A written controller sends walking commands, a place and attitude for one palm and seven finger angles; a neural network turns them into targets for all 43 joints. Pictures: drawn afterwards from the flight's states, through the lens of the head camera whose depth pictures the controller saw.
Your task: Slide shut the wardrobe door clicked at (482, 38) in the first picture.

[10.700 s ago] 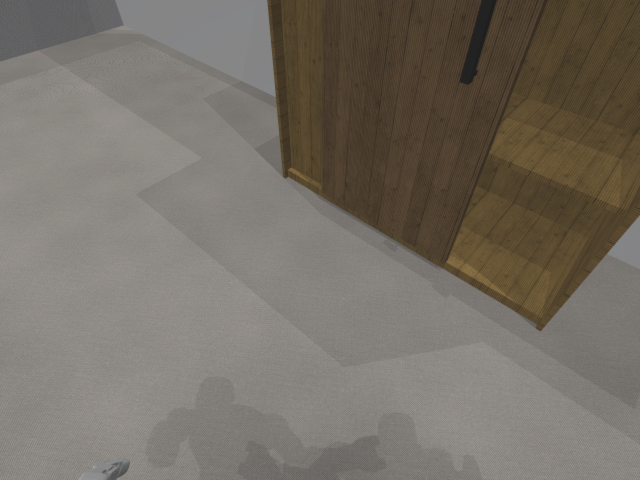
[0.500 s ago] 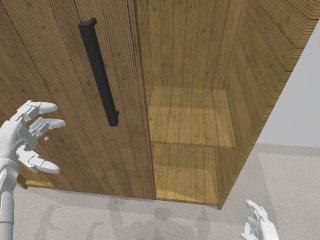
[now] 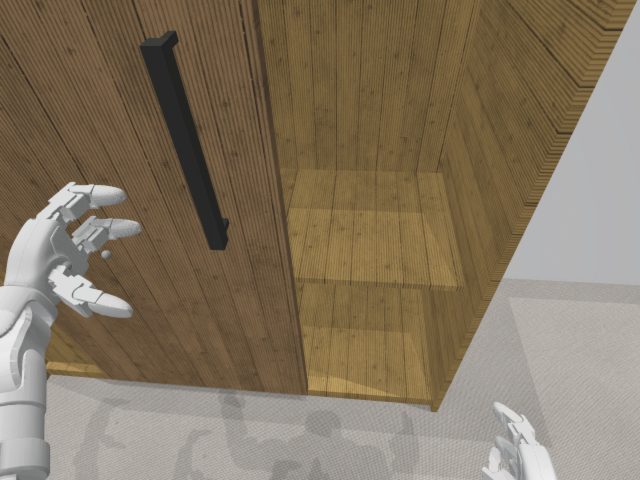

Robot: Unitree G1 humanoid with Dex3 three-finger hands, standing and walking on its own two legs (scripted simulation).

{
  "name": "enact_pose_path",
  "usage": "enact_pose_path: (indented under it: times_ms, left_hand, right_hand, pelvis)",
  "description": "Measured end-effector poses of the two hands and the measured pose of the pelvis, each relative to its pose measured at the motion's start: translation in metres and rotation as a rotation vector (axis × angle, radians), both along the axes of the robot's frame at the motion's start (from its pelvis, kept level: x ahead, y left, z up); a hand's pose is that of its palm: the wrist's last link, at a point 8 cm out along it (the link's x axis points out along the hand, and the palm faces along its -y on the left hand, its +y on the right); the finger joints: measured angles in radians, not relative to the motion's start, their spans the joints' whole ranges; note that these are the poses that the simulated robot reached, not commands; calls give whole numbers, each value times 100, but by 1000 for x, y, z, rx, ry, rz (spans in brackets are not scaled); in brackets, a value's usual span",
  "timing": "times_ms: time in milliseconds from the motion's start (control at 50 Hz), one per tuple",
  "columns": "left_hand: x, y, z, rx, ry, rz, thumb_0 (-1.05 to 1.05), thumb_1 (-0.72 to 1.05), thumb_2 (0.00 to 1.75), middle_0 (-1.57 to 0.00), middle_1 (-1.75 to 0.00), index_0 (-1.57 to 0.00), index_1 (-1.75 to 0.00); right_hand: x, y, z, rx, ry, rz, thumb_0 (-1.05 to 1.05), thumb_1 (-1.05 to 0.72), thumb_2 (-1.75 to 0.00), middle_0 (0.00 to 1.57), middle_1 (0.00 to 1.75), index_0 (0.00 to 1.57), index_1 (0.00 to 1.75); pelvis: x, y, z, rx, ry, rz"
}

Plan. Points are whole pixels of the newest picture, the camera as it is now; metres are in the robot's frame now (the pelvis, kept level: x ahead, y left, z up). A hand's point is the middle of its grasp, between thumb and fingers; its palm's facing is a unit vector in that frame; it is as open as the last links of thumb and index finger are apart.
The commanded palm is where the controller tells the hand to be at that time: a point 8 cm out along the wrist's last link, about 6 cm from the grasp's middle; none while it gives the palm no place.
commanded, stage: move the hooked fingers beside the handle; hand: left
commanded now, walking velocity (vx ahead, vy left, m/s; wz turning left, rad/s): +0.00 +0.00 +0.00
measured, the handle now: (198, 156) +0.49 +0.21 +0.17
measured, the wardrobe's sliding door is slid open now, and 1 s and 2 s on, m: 0.38 0.38 0.38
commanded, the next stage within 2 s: none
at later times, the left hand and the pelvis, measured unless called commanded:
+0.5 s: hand (128, 228) +0.36 +0.26 +0.15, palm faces +0.02 -1.00 -0.04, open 14.0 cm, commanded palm +0.34 +0.32 +0.15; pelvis +0.00 +0.01 +0.00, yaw -1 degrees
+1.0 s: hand (148, 202) +0.41 +0.26 +0.15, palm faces +0.00 -1.00 -0.02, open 14.0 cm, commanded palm +0.39 +0.32 +0.15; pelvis +0.00 +0.02 +0.00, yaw -1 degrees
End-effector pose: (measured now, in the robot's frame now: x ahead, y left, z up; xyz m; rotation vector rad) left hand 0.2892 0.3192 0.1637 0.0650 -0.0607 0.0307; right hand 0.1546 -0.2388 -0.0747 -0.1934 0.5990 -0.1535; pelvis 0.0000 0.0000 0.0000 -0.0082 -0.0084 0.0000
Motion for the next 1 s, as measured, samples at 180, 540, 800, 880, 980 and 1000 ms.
enact_pose_path:
  times_ms: [180,540,800,880,980,1000]
  left_hand:
    - [16,0,-6,-15,21,-2,-1,-50,30,-30,-120,-30,-120]
    - [57,-1,-8,-27,29,-16,-1,-50,30,-30,-120,-30,-120]
    - [80,2,-9,-33,39,-22,-1,-50,30,-30,-120,-30,-120]
    - [89,-3,-9,-28,33,-32,-1,-50,30,-30,-120,-30,-120]
    - [100,-7,-9,-41,34,-33,-1,-50,30,-30,-120,-30,-120]
    - [102,-7,-9,-41,39,-31,-1,-50,30,-30,-120,-30,-120]
  right_hand:
    - [-18,-5,-6,-13,55,-34,1,-90,-90,20,30,20,30]
    - [-37,0,-12,-28,132,-61,1,-90,-90,20,30,20,30]
    - [-56,-2,-18,-37,212,-92,1,-90,-90,20,30,20,30]
    - [-61,-3,-20,-43,241,-96,1,-90,-90,20,30,20,30]
    - [-67,-4,-21,-42,263,-111,1,-90,-90,20,30,20,30]
    - [-69,-4,-21,-41,267,-115,1,-90,-90,20,30,20,30]
  pelvis:
    - [0,4,0,0,13,-8]
    - [0,14,-1,-4,38,-11]
    - [4,19,-2,-7,61,-16]
    - [4,20,-2,-8,68,-15]
    - [4,20,-2,-8,78,-21]
    - [4,20,-2,-8,80,-22]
